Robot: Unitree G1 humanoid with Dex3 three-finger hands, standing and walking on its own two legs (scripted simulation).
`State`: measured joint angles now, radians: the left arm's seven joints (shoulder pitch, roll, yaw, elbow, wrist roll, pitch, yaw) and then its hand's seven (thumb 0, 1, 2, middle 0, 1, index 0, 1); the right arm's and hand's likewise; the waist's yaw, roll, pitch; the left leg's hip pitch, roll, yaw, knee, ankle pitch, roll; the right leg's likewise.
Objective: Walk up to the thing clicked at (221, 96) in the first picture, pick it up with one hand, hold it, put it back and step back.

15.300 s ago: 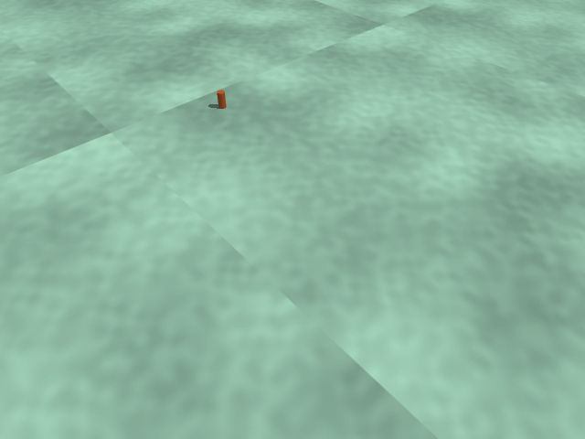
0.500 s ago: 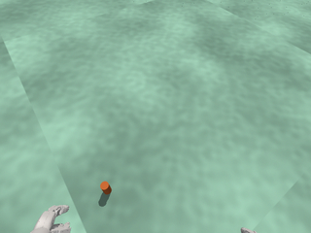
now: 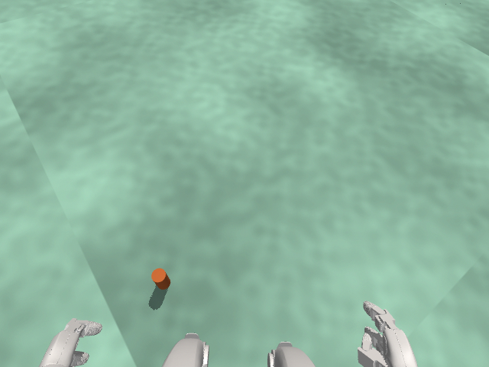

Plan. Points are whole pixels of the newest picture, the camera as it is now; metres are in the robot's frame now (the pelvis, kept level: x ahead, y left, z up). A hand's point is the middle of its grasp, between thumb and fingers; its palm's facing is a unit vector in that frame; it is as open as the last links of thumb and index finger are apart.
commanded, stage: rise first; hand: left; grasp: from above
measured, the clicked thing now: (161, 279) +0.41 +0.28 -0.65
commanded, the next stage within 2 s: none
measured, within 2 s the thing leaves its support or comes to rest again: neither
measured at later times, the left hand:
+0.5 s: hand (103, 348) +0.17 +0.28 -0.26, palm faces -0.38 -0.66 -0.65, open 13.8 cm
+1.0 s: hand (123, 308) +0.28 +0.32 -0.42, palm faces -0.49 -0.24 -0.84, open 13.9 cm
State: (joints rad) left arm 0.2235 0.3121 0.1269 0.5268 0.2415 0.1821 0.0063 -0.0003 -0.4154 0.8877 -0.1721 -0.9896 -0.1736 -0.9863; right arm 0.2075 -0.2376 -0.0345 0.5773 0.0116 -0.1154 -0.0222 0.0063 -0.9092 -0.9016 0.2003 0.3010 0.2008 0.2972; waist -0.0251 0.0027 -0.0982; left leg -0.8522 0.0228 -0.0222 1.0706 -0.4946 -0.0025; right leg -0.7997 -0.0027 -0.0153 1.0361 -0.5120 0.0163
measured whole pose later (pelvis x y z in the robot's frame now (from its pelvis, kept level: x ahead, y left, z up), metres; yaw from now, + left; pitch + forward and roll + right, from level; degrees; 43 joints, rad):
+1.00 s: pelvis -0.09 -0.01 -0.29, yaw -5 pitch +33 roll -5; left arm -0.51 0.69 0.21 0.99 0.96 -0.32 0.12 0.00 -0.48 1.00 -0.06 -1.07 -0.07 -1.06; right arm 0.13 -0.27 -0.04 0.75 -0.04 -0.09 0.08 0.00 -0.87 -0.89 0.20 0.30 0.20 0.30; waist -0.05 0.00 -0.10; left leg -2.09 0.03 -0.11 2.14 -0.64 -0.02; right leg -2.02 0.03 -0.07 2.10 -0.67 0.01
